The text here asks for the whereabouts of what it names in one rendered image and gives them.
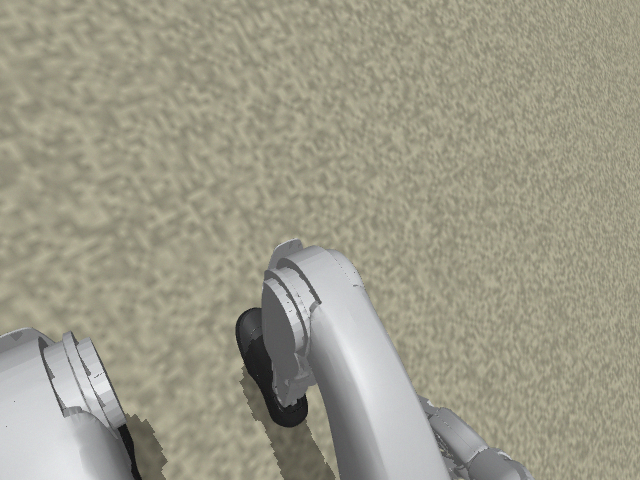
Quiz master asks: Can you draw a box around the right robot arm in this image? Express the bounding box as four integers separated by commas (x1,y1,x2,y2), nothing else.
468,448,535,480

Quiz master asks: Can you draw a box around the right robot hand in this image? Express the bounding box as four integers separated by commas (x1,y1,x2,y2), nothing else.
417,394,490,480

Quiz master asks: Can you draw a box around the right robot foot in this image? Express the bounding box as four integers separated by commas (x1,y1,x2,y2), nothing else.
235,308,308,428

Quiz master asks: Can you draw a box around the left robot foot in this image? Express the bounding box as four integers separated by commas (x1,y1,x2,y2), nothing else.
118,424,142,480

